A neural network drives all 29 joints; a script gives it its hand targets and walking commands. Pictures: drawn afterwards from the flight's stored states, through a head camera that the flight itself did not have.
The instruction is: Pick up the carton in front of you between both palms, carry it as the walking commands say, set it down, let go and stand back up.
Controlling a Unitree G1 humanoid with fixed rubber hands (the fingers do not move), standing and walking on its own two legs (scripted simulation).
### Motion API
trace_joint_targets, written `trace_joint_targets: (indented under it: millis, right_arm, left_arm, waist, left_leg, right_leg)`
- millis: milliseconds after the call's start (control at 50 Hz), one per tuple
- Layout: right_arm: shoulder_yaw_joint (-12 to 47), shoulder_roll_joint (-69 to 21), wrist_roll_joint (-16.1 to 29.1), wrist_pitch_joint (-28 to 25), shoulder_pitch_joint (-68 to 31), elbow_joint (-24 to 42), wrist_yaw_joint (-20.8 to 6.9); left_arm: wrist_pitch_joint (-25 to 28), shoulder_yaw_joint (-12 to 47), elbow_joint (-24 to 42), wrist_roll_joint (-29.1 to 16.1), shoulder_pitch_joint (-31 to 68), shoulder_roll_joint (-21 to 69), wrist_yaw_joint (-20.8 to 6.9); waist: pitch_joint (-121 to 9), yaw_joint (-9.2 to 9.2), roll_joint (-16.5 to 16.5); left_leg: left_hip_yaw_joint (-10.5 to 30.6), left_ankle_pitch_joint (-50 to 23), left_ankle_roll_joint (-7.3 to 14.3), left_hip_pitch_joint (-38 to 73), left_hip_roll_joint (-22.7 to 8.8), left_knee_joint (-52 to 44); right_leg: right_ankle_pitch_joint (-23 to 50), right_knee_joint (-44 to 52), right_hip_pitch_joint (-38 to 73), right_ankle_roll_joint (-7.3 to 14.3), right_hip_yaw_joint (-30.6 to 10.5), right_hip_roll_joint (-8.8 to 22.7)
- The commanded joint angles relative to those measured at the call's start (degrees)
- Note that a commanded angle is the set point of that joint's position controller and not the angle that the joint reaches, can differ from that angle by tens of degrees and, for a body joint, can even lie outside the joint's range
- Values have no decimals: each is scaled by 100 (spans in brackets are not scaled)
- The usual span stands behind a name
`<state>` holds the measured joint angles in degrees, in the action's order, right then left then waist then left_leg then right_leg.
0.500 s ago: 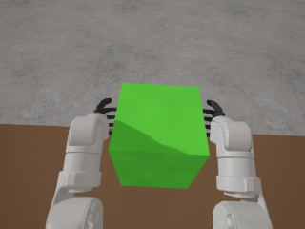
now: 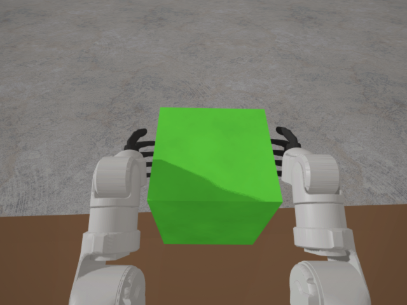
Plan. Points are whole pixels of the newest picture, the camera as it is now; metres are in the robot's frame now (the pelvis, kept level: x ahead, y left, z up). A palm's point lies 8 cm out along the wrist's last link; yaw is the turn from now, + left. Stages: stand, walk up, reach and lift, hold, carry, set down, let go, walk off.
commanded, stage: carry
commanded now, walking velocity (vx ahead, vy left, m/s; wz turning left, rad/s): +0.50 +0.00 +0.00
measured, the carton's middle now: (210, 181) +0.38 -0.02 +0.04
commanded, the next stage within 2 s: none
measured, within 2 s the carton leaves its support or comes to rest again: neither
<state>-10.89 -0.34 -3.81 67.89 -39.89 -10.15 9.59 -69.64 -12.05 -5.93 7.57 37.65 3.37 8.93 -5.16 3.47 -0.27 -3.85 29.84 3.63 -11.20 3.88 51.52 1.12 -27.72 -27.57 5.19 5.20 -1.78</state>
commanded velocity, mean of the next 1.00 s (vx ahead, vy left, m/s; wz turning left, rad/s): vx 0.50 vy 0.00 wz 0.00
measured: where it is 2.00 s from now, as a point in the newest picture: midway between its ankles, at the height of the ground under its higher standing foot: (201, 173)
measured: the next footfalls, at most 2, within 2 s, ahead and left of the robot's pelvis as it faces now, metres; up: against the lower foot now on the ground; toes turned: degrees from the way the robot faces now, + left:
left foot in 0.50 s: +0.45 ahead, +0.07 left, -0.03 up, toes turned +0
right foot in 1.02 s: +0.74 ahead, -0.09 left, -0.07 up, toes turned -4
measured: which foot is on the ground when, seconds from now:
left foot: up 0.00-0.48, down 0.50-1.00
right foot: down 0.00-0.52, up 0.54-1.00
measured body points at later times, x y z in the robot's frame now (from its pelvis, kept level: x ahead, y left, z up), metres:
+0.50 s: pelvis +0.28 +0.01 -0.02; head +0.30 +0.00 +0.43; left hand +0.65 +0.16 +0.11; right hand +0.66 -0.14 +0.11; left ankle +0.41 +0.07 -0.75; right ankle +0.11 -0.06 -0.71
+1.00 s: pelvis +0.56 -0.01 -0.04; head +0.59 -0.01 +0.41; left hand +0.95 +0.11 +0.07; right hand +0.93 -0.18 +0.08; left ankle +0.41 +0.07 -0.75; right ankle +0.70 -0.10 -0.76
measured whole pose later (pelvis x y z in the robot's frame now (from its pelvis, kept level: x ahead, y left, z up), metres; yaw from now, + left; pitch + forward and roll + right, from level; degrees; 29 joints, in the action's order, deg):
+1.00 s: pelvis +0.56 -0.01 -0.04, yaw -1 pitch +5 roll +1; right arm -14.5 -4.7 -5.1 69.3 -44.4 -11.9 16.8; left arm -70.5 -14.2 -7.3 7.3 40.6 3.8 11.0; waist -2.6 3.6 -1.0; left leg -3.3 24.6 4.4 -8.6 3.9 34.8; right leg 7.6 -26.0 -32.0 3.4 4.3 -0.4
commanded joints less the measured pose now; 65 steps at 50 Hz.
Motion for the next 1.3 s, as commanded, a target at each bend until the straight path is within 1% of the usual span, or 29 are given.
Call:
trace_joint_targets:
  millis: [0,20,40,100,160,260,400,440,460,480,500,520,540,560,580,620,800,920,960,980,1000,1020,1040,1060,1080,1100,1140,1180,1280]
  right_arm:
    - [3386,-6628,2736,-4,-3710,-138,-1910]
    - [3341,-6812,2754,-33,-3848,-75,-1895]
    - [3370,-6862,2750,-79,-4118,150,-1861]
    - [3250,-7020,2743,-162,-4315,589,-1680]
    - [3263,-7063,2676,-189,-4163,879,-1495]
    - [3482,-6853,2518,-194,-3996,1259,-1307]
    - [3589,-6345,2335,45,-3717,1158,-1351]
    - [3454,-6224,2248,104,-3624,888,-1422]
    - [3327,-6139,2195,103,-3613,752,-1461]
    - [3210,-6087,2172,133,-3541,593,-1507]
    - [3056,-5998,2155,143,-3522,386,-1547]
    - [2969,-5787,2037,101,-3592,137,-1552]
    - [2907,-5995,2135,90,-3495,28,-1603]
    - [2904,-6231,2248,70,-3730,174,-1661]
    - [2940,-6410,2434,58,-4182,376,-1701]
    - [3077,-6795,2799,51,-4769,696,-1750]
    - [3047,-6857,2965,148,-4885,947,-1740]
    - [2951,-6916,2566,222,-3981,-38,-1820]
    - [2941,-6956,2520,171,-3875,-309,-1864]
    - [2932,-6987,2538,137,-3867,-446,-1892]
    - [2921,-7004,2550,88,-3855,-588,-1919]
    - [2924,-6993,2517,37,-3903,-687,-1955]
    - [2830,-7219,2533,41,-4010,-855,-1978]
    - [2801,-7148,2518,11,-4053,-788,-1959]
    - [2860,-7206,2594,-40,-4344,-583,-1934]
    - [2910,-7269,2626,-99,-4539,-348,-1889]
    - [2896,-7226,2656,-158,-4632,14,-1763]
    - [2919,-7236,2650,-171,-4539,235,-1638]
    - [3151,-7151,2559,-168,-4403,702,-1421]
  left_arm:
    - [185,3044,-305,-2379,3408,5607,-1512]
    - [245,3078,-215,-2389,3575,5681,-1555]
    - [273,3163,-51,-2590,3836,6033,-1608]
    - [321,3560,623,-3212,4844,6621,-1677]
    - [337,3650,895,-3444,4918,6749,-1663]
    - [302,3749,1096,-3398,4545,6611,-1628]
    - [129,3811,842,-3156,3993,6182,-1606]
    - [104,3796,533,-3136,3946,6144,-1645]
    - [110,3775,380,-3148,4024,6125,-1681]
    - [100,3749,203,-3157,4016,6133,-1709]
    - [84,3690,56,-3155,4131,6151,-1736]
    - [37,3512,-171,-3135,4278,6333,-1736]
    - [34,3469,-182,-3105,4289,6292,-1718]
    - [46,3438,-160,-3093,4444,6398,-1703]
    - [76,3363,-134,-3087,4591,6529,-1685]
    - [132,3272,64,-3095,4745,6655,-1598]
    - [182,3337,824,-2889,4912,6504,-1187]
    - [77,3383,309,-2603,4463,6372,-1274]
    - [103,3297,-13,-2558,4325,6394,-1369]
    - [137,3211,-181,-2513,4226,6387,-1413]
    - [171,3102,-329,-2474,4133,6328,-1461]
    - [202,2967,-525,-2468,3976,6307,-1518]
    - [272,2870,-673,-2267,4023,6051,-1517]
    - [294,2781,-771,-2338,3860,6244,-1561]
    - [342,2828,-550,-2477,4088,6387,-1605]
    - [363,2944,-267,-2631,4458,6526,-1633]
    - [406,3231,224,-3002,5100,6771,-1643]
    - [431,3378,500,-3218,5256,6872,-1616]
    - [359,3493,774,-3246,4971,6762,-1566]
  waist:
    - [-3044,-571,-1370]
    - [-3169,-730,-1486]
    - [-2710,-698,-767]
    - [-2273,-468,-99]
    - [-2371,-489,-463]
    - [-2503,-718,-584]
    - [-2117,-1047,-581]
    - [-2165,-811,-650]
    - [-2335,-521,-558]
    - [-2526,-278,-278]
    - [-2910,-265,606]
    - [-3380,-18,1794]
    - [-3325,-19,1293]
    - [-2927,35,926]
    - [-2588,-27,399]
    - [-2389,-151,216]
    - [-2517,57,677]
    - [-2178,211,666]
    - [-2171,89,743]
    - [-2298,-149,626]
    - [-2440,-413,394]
    - [-2778,-475,-250]
    - [-3390,-629,-1778]
    - [-3493,-737,-1411]
    - [-3055,-746,-958]
    - [-2730,-675,-405]
    - [-2505,-549,-144]
    - [-2528,-509,-378]
    - [-2616,-686,-574]
  left_leg:
    - [493,767,-151,-2890,21,2706]
    - [642,546,-123,-3548,-55,3098]
    - [634,218,-66,-3638,-306,2906]
    - [593,-504,-148,-2981,-567,1824]
    - [447,-925,-274,-3066,-638,1276]
    - [291,-2058,-247,-3588,-593,349]
    - [-222,-3683,-74,-2605,-69,-2303]
    - [-264,-4018,92,-1515,-28,-2909]
    - [-320,-4485,148,-496,-130,-3259]
    - [131,-5175,180,788,-662,-2836]
    - [1510,-7646,442,2331,-1983,-1613]
    - [3388,-6505,1684,3687,-2813,-1742]
    - [3585,-4289,1610,3338,-2592,-2175]
    - [3248,-3350,1334,2732,-2235,-2416]
    - [2931,-3351,1113,2160,-2056,-2554]
    - [2489,-3457,919,1405,-1890,-2771]
    - [1410,-5633,839,2155,-1478,-2419]
    - [817,-5865,553,2389,-1004,-1890]
    - [620,-5905,335,1945,-971,-1352]
    - [332,-5796,174,1528,-883,-746]
    - [202,-4808,51,668,-759,77]
    - [99,-2062,-38,-697,-589,990]
    - [320,550,-376,-2873,137,2635]
    - [595,538,-240,-3344,-41,3126]
    - [634,256,-146,-3572,-243,2987]
    - [606,-127,-117,-3522,-392,2614]
    - [587,-511,-166,-3139,-595,1960]
    - [474,-628,-246,-3024,-640,1640]
    - [292,-1528,-298,-3646,-710,838]
  right_leg:
    - [3201,-629,4960,1143,-3324,2316]
    - [519,-114,4847,1569,-3922,2402]
    - [-514,185,4094,1269,-3627,2022]
    - [-227,453,2678,837,-2678,1625]
    - [630,403,2790,815,-2215,1494]
    - [2609,-24,3709,663,-1636,1297]
    - [2823,-661,3969,389,-1017,758]
    - [2967,-1297,3622,173,-827,777]
    - [2727,-1966,3186,9,-530,693]
    - [1323,-2854,2108,-111,-390,534]
    - [-1993,-3780,505,-219,-324,239]
    - [-3860,-5328,-1298,-512,-580,-381]
    - [-3582,-5433,-1624,-312,-780,-106]
    - [-3234,-5195,-1808,-263,-773,57]
    - [-2899,-4800,-1757,-288,-764,189]
    - [-2576,-4135,-1340,-387,-722,330]
    - [-1038,-2504,-1844,-405,-350,415]
    - [558,-79,-1031,-255,120,-57]
    - [995,612,153,-102,150,-139]
    - [1407,958,1120,-53,251,-119]
    - [1711,733,2276,-52,43,254]
    - [3873,-386,3642,-15,-1032,1388]
    - [4025,-701,5478,1303,-3118,2495]
    - [1793,-280,5300,1496,-3579,2515]
    - [577,-6,4644,1270,-3279,2110]
    - [256,163,4034,1041,-2998,1933]
    - [151,413,3163,895,-2597,1766]
    - [236,485,2969,896,-2295,1648]
    - [1976,145,3636,876,-1717,1500]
